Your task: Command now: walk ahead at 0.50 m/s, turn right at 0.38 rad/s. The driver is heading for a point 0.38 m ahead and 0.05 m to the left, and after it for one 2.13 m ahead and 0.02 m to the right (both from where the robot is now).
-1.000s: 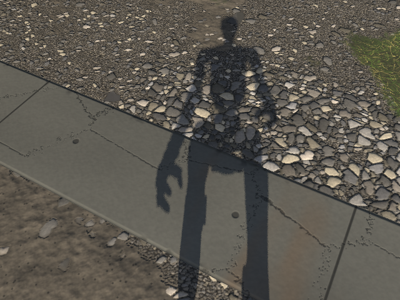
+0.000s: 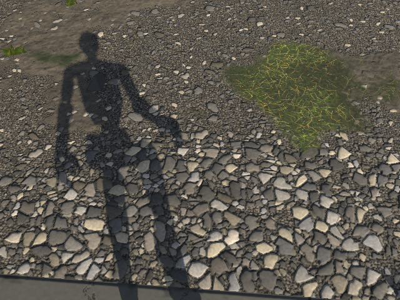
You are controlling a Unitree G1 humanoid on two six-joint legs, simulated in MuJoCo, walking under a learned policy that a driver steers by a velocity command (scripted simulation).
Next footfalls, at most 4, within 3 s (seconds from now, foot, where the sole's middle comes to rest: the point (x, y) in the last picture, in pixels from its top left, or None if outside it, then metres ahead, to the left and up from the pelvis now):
0.22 left None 0.30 0.13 -0.78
0.66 right None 0.33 -0.07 -0.78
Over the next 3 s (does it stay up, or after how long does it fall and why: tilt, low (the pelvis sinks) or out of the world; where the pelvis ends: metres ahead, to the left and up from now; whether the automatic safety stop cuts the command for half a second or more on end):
stays up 0.29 0.03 0.00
